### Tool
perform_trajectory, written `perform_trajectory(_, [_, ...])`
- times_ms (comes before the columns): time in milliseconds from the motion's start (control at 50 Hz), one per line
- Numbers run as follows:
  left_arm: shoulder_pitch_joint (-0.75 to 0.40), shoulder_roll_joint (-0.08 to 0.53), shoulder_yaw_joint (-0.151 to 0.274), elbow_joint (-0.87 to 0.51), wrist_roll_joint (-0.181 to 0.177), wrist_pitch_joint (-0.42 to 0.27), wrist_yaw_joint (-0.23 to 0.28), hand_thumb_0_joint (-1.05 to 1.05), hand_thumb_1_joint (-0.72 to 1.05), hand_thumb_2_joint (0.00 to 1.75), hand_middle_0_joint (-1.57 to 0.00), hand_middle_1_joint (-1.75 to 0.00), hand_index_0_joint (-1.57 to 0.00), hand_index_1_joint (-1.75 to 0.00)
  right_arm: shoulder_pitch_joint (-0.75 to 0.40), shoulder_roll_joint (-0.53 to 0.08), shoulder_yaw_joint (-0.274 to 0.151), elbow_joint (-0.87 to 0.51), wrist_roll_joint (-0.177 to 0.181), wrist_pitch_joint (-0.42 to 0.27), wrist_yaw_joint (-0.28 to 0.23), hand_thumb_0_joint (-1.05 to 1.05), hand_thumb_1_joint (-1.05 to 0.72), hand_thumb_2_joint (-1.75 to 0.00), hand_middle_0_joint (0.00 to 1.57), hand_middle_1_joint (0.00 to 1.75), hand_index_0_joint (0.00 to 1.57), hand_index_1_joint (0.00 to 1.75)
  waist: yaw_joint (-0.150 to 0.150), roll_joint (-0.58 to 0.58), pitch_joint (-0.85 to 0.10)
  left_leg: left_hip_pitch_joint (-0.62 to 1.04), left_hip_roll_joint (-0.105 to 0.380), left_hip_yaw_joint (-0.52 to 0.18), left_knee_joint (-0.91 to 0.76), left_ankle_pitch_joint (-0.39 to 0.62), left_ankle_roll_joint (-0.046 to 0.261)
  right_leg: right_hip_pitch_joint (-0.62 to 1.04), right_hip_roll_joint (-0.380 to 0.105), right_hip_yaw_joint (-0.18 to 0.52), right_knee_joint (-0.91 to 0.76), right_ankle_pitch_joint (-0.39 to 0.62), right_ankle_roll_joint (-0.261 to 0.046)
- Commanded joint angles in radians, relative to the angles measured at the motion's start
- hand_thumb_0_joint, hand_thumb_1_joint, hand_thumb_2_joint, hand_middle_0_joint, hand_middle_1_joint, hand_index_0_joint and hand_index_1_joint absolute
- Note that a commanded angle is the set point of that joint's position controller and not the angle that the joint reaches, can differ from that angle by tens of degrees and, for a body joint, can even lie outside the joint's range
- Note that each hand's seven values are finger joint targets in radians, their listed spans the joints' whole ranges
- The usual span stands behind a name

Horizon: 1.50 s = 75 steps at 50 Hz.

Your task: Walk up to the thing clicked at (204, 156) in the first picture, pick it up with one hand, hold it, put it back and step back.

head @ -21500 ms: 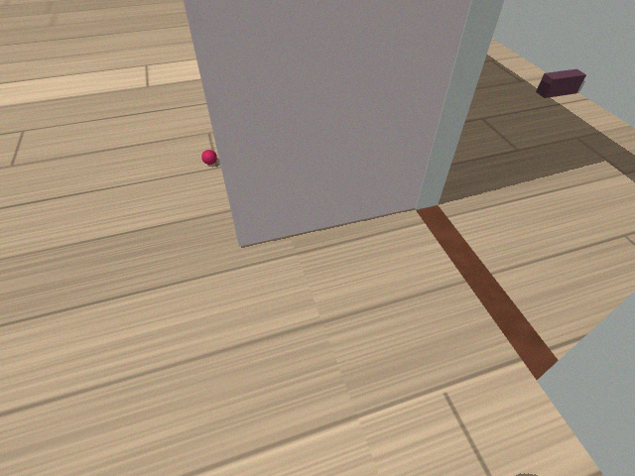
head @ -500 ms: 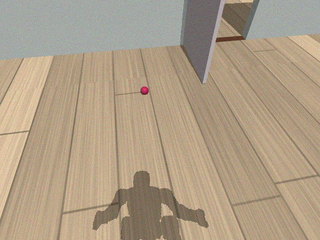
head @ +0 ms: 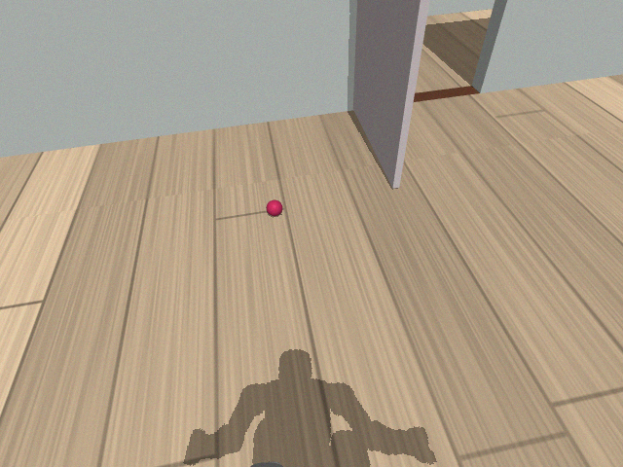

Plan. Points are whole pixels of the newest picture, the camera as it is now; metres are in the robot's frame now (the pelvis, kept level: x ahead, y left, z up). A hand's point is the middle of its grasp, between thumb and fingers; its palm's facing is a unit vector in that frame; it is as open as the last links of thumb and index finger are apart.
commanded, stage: walk up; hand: left
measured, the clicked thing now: (274, 208) +1.37 +0.24 -0.73
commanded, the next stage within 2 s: none
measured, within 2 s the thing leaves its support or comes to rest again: neither
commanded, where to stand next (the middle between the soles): +0.97 +0.01 m, yaw -2 degrees
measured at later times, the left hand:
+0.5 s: hand (148, 363) +0.33 +0.31 -0.14, palm faces -0.10 -0.93 -0.36, open 7.3 cm
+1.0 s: hand (176, 286) +0.50 +0.31 -0.16, palm faces -0.02 -0.93 -0.37, open 7.3 cm
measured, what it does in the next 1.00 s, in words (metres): walks ahead: left foot, then right foot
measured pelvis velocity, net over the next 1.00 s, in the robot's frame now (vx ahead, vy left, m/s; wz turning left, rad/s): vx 0.49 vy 0.03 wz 0.00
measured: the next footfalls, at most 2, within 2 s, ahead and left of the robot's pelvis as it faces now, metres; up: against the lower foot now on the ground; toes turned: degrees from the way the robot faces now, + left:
left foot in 0.22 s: +0.27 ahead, +0.17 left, +0.00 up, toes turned +6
right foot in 0.62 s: +0.45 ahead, -0.12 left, +0.00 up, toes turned -7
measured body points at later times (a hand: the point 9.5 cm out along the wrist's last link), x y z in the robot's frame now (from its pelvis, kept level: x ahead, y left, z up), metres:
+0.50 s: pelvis +0.24 +0.03 +0.00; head +0.26 +0.04 +0.45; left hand +0.33 +0.36 -0.11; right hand +0.30 -0.29 -0.10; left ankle +0.23 +0.16 -0.74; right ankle +0.32 -0.11 -0.70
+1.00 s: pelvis +0.49 +0.03 -0.02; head +0.50 +0.04 +0.43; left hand +0.50 +0.36 -0.13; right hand +0.59 -0.29 -0.11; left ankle +0.60 +0.15 -0.74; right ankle +0.41 -0.11 -0.74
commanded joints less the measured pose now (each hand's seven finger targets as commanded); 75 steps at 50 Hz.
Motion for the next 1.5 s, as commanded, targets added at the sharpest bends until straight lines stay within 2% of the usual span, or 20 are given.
perform_trajectory(0, [-0.068,0.312,0.08,-0.109,-0.009,-0.046,0.024,0.0,0.9,0.9,-0.2,-0.3,-0.2,-0.3,-0.044,-0.171,-0.051,-0.103,-0.009,-0.017,0.009,0.0,-0.9,-0.9,0.2,0.3,0.2,0.3,-0.003,-0.192,0.098,-0.127,0.074,-0.033,-0.15,0.081,-0.027,-0.025,-0.3,0.261,-0.314,-0.268,-0.175])
perform_trajectory(140, [-0.025,0.31,0.071,-0.117,-0.009,-0.033,0.014,0.0,0.9,0.9,-0.2,-0.3,-0.2,-0.3,-0.115,-0.145,-0.054,-0.158,-0.016,-0.037,0.019,0.0,-0.9,-0.9,0.2,0.3,0.2,0.3,0.008,-0.166,0.059,0.117,0.069,0.146,-0.384,0.169,0.009,-0.048,-0.256,0.123,-0.154,0.004,-0.144])
perform_trajectory(180, [-0.046,0.289,0.058,-0.131,-0.006,-0.028,0.017,0.0,0.9,0.9,-0.2,-0.3,-0.2,-0.3,0.062,-0.182,-0.079,-0.114,-0.021,-0.045,0.002,0.0,-0.9,-0.9,0.2,0.3,0.2,0.3,-0.096,-0.059,-0.029,0.369,0.011,0.184,-0.423,0.128,0.036,-0.103,-0.205,0.058,0.134,0.267,-0.114])
perform_trajectory(200, [0.001,0.236,0.037,-0.135,-0.012,-0.022,0.022,0.0,0.9,0.9,-0.2,-0.3,-0.2,-0.3,0.21,-0.229,-0.098,-0.078,-0.034,-0.052,-0.013,0.0,-0.9,-0.9,0.2,0.3,0.2,0.3,-0.152,0.082,-0.11,0.543,0.037,0.114,-0.48,-0.02,0.082,-0.204,-0.126,0.002,0.452,0.265,-0.084])
perform_trajectory(240, [0.024,0.253,0.037,-0.152,-0.031,-0.018,0.032,0.0,0.9,0.9,-0.2,-0.3,-0.2,-0.3,0.21,-0.356,-0.129,-0.128,0.007,-0.059,-0.028,0.0,-0.9,-0.9,0.2,0.3,0.2,0.3,-0.147,0.164,-0.198,0.633,0.407,-0.638,-0.755,-0.227,0.281,-0.503,0.034,0.188,0.819,-0.311,-0.036])
perform_trajectory(340, [0.068,0.251,0.031,-0.086,-0.033,-0.008,0.007,0.0,0.9,0.9,-0.2,-0.3,-0.2,-0.3,0.005,-0.222,-0.062,-0.185,0.013,-0.069,-0.041,0.0,-0.9,-0.9,0.2,0.3,0.2,0.3,-0.028,0.052,0.016,0.255,0.275,-0.094,-0.742,0.008,0.192,-0.381,-0.107,0.192,0.635,-0.108,0.001])
perform_trajectory(560, [0.061,0.245,0.063,-0.076,-0.005,-0.018,-0.018,0.0,0.9,0.9,-0.2,-0.3,-0.2,-0.3,-0.049,-0.212,-0.046,-0.229,0.009,-0.061,-0.029,0.0,-0.9,-0.9,0.2,0.3,0.2,0.3,0.049,-0.047,-0.045,0.103,0.183,0.124,-0.48,0.003,0.134,0.037,-0.038,0.002,0.153,0.09,0.0])
perform_trajectory(600, [0.246,0.381,0.112,-0.054,0.002,-0.036,0.012,0.0,0.9,0.9,-0.2,-0.3,-0.2,-0.3,0.011,-0.091,0.0,-0.247,0.008,-0.061,-0.03,0.0,-0.9,-0.9,0.2,0.3,0.2,0.3,0.131,-0.44,-0.109,-0.173,-0.004,0.21,0.078,-0.158,0.057,0.298,-0.268,0.435,-0.061,-0.247,-0.084])
perform_trajectory(620, [0.226,0.43,0.106,-0.079,-0.013,-0.04,0.016,0.0,0.9,0.9,-0.2,-0.3,-0.2,-0.3,0.009,-0.151,-0.012,-0.242,0.014,-0.052,-0.038,0.0,-0.9,-0.9,0.2,0.3,0.2,0.3,0.111,-0.368,-0.09,-0.264,-0.042,0.109,0.198,-0.24,0.029,0.255,-0.447,0.793,-0.205,-0.296,-0.184])
perform_trajectory(740, [0.02,0.299,0.061,-0.145,-0.027,-0.043,0.028,0.0,0.9,0.9,-0.2,-0.3,-0.2,-0.3,0.077,-0.176,-0.025,-0.142,0.017,-0.036,-0.028,0.0,-0.9,-0.9,0.2,0.3,0.2,0.3,-0.01,-0.241,0.021,-0.102,0.066,0.01,0.032,-0.038,0.006,-0.035,-0.284,0.29,-0.151,0.075,-0.19])
perform_trajectory(880, [0.033,0.32,0.064,-0.18,-0.014,-0.048,0.022,0.0,0.9,0.9,-0.2,-0.3,-0.2,-0.3,-0.056,-0.141,-0.034,-0.204,0.0,-0.047,0.002,0.0,-0.9,-0.9,0.2,0.3,0.2,0.3,0.021,-0.224,-0.002,0.037,0.053,0.122,-0.321,0.11,0.007,-0.053,-0.285,0.174,-0.1,0.121,-0.175])
perform_trajectory(960, [0.008,0.266,0.035,-0.188,-0.012,-0.032,0.021,0.0,0.9,0.9,-0.2,-0.3,-0.2,-0.3,0.152,-0.2,-0.073,-0.134,-0.006,-0.06,-0.014,0.0,-0.9,-0.9,0.2,0.3,0.2,0.3,-0.119,-0.034,-0.1,0.48,-0.008,0.154,-0.422,0.116,0.046,-0.262,-0.192,0.066,0.263,0.159,-0.103])
perform_trajectory(1000, [0.069,0.188,0.013,-0.195,-0.026,-0.022,0.025,0.0,0.9,0.9,-0.2,-0.3,-0.2,-0.3,0.236,-0.335,-0.106,-0.161,-0.009,-0.068,-0.037,0.0,-0.9,-0.9,0.2,0.3,0.2,0.3,-0.135,0.214,-0.117,0.586,0.373,-0.571,-0.74,-0.31,0.192,-0.579,0.04,0.07,0.728,-0.273,-0.023])
perform_trajectory(1020, [0.04,0.293,0.032,-0.176,-0.022,-0.014,0.039,0.0,0.9,0.9,-0.2,-0.3,-0.2,-0.3,0.175,-0.346,-0.107,-0.179,0.026,-0.065,-0.036,0.0,-0.9,-0.9,0.2,0.3,0.2,0.3,-0.118,0.073,-0.087,0.469,0.42,-0.61,-0.76,-0.352,0.271,-0.562,-0.034,0.173,0.816,-0.285,-0.031])
perform_trajectory(1120, [0.115,0.255,0.032,-0.093,-0.024,-0.007,0.013,0.0,0.9,0.9,-0.2,-0.3,-0.2,-0.3,0.031,-0.22,-0.049,-0.202,0.015,-0.076,-0.044,0.0,-0.9,-0.9,0.2,0.3,0.2,0.3,-0.02,0.056,0.022,0.241,0.245,-0.102,-0.723,0.031,0.185,-0.408,-0.131,0.156,0.602,-0.072,0.002])
perform_trajectory(1360, [0.023,0.217,0.046,-0.104,-0.011,-0.02,-0.007,0.0,0.9,0.9,-0.2,-0.3,-0.2,-0.3,0.016,-0.223,-0.041,-0.235,0.013,-0.056,-0.038,0.0,-0.9,-0.9,0.2,0.3,0.2,0.3,0.007,-0.03,-0.016,0.187,0.185,0.062,-0.516,0.114,0.152,-0.069,-0.036,0.008,0.093,0.101,0.005])
perform_trajectory(1400, [0.188,0.306,0.086,-0.069,-0.003,-0.034,0.018,0.0,0.9,0.9,-0.2,-0.3,-0.2,-0.3,0.07,-0.128,-0.005,-0.25,0.017,-0.058,-0.042,0.0,-0.9,-0.9,0.2,0.3,0.2,0.3,0.088,-0.285,-0.123,0.004,0.062,0.167,-0.087,0.127,0.076,0.227,-0.156,0.23,-0.024,-0.071,-0.06])
perform_trajectory(1420, [0.201,0.387,0.098,-0.1,-0.008,-0.042,0.029,0.0,0.9,0.9,-0.2,-0.3,-0.2,-0.3,0.103,-0.089,0.014,-0.263,0.017,-0.054,-0.042,0.0,-0.9,-0.9,0.2,0.3,0.2,0.3,0.071,-0.391,-0.117,-0.21,-0.052,0.148,0.105,-0.205,0.029,0.298,-0.416,0.684,-0.156,-0.156,-0.153])
perform_trajectory(1440, [0.156,0.392,0.089,-0.111,-0.023,-0.036,0.027,0.0,0.9,0.9,-0.2,-0.3,-0.2,-0.3,0.065,-0.202,-0.017,-0.236,0.011,-0.042,-0.055,0.0,-0.9,-0.9,0.2,0.3,0.2,0.3,0.07,-0.231,-0.079,-0.21,-0.001,0.057,0.173,-0.24,0.032,0.205,-0.469,0.744,-0.151,-0.199,-0.257])
perform_trajectory(1480, [0.082,0.339,0.076,-0.135,-0.037,-0.033,0.034,0.0,0.9,0.9,-0.2,-0.3,-0.2,-0.3,0.061,-0.2,-0.017,-0.206,0.025,-0.039,-0.056,0.0,-0.9,-0.9,0.2,0.3,0.2,0.3,0.045,-0.19,-0.013,-0.219,0.038,-0.004,0.165,-0.144,0.033,0.124,-0.386,0.535,-0.143,-0.08,-0.245])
